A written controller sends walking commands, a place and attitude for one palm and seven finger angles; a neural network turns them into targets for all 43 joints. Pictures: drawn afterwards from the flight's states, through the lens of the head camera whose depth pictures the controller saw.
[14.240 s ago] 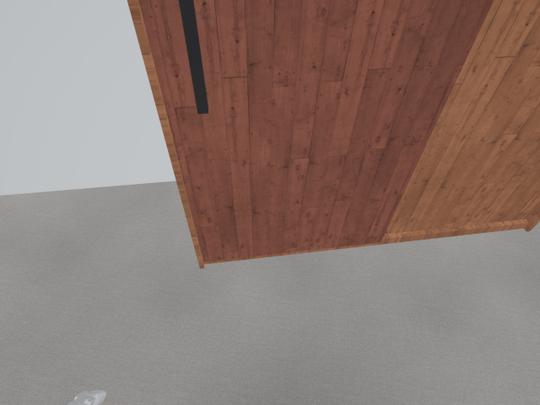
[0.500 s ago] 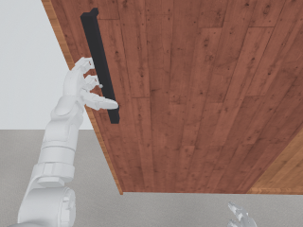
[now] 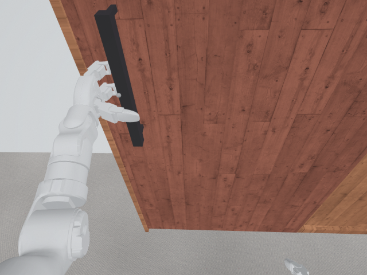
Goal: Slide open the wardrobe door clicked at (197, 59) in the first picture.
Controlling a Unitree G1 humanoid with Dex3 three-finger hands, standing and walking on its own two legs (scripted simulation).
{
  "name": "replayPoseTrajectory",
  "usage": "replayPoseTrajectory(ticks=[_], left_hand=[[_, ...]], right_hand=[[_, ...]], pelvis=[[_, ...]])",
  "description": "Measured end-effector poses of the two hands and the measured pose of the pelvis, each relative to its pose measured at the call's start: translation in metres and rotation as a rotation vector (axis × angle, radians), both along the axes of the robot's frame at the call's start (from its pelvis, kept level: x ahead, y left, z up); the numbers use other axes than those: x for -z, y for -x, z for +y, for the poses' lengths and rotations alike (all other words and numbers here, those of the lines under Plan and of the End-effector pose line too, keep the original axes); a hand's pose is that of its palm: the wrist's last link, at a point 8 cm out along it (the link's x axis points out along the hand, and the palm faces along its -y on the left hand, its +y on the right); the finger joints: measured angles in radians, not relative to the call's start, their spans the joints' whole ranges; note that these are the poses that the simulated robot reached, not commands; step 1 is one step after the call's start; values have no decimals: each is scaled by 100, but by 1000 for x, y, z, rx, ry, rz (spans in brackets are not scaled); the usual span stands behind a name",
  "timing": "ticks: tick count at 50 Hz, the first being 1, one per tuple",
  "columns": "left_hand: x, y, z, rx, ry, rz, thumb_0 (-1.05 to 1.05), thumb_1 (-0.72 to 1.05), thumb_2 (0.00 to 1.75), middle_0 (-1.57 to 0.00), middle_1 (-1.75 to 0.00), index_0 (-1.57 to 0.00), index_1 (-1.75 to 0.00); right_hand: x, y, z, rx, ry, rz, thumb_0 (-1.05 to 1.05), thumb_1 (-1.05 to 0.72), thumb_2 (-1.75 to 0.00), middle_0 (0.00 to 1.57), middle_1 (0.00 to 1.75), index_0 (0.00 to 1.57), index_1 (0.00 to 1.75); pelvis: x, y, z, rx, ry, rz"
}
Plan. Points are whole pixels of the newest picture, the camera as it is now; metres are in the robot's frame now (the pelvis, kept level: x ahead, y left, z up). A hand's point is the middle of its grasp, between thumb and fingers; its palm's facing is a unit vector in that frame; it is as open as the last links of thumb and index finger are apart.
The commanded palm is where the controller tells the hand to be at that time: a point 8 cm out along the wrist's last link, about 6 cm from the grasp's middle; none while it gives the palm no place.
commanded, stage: slide the fingers in behind the handle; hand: left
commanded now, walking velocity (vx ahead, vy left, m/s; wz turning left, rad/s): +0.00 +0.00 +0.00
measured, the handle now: (127, 87) +0.47 +0.14 +0.20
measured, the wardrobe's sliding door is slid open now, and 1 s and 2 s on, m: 0.00 0.00 0.00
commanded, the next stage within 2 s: grip the handle and tug to test in 1.78 s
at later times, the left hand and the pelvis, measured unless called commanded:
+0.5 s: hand (115, 100) +0.41 +0.16 +0.20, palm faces +0.02 -1.00 +0.01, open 14.0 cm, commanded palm +0.38 +0.20 +0.20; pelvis -0.01 +0.00 +0.00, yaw +0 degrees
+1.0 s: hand (132, 98) +0.42 +0.12 +0.20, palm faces +0.02 -1.00 +0.02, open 14.0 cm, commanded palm +0.39 +0.17 +0.20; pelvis +0.00 +0.01 +0.00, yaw -1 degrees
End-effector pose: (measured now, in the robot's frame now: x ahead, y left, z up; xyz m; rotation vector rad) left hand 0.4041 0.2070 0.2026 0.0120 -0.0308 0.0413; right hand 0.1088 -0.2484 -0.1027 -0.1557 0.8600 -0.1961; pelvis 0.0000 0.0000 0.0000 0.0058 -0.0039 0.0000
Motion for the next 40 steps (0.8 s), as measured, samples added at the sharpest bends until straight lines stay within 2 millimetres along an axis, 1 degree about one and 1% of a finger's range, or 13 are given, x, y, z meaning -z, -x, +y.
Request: replayPoseTrajectory(ticks=[4, 9, 14, 20, 26, 31, 40], left_hand=[[-1, 2, -1, 5, 13, -13, -2, -50, 30, -32, -123, -31, -121], [0, 6, 0, 12, 13, -22, -2, -50, 30, -31, -121, -30, -120], [4, 11, 4, 7, 19, -11, -2, -50, 30, -30, -121, -30, -120], [2, 17, 7, 7, 14, -24, -2, -50, 30, -30, -120, -30, -120], [1, 20, 2, 23, 23, -26, -2, -50, 30, -30, -120, -30, -120], [0, 20, -8, 33, 21, -29, -2, -50, 30, -30, -120, -30, -120], [0, 15, -23, 33, 14, -13, -2, -50, 30, -30, -120, -30, -120]], right_hand=[[1, 5, 0, 9, -5, 1, 1, -90, -90, 20, 30, 20, 30], [-1, 6, 1, 18, -13, -17, 1, -90, -90, 20, 30, 20, 30], [-5, 2, 2, 13, -10, -37, 1, -90, -90, 20, 30, 20, 30], [-10, -8, 4, -1, -4, -67, 1, -90, -90, 20, 30, 20, 30], [-12, -19, 10, -22, -5, -86, 1, -90, -90, 20, 30, 20, 30], [-14, -25, 15, -33, -15, -101, 1, -90, -90, 20, 30, 20, 30], [-12, -26, 23, -39, -32, -89, 1, -90, -90, 20, 30, 20, 30]], pelvis=[[0, 1, 0, 6, 0, -3], [0, 2, 0, 14, -1, -8], [0, 4, 1, 15, 0, -11], [-1, 5, 2, 12, 1, -14], [0, 5, 5, 6, 2, -16], [0, 5, 7, 7, 2, -16], [0, 3, 8, 9, 1, -17]])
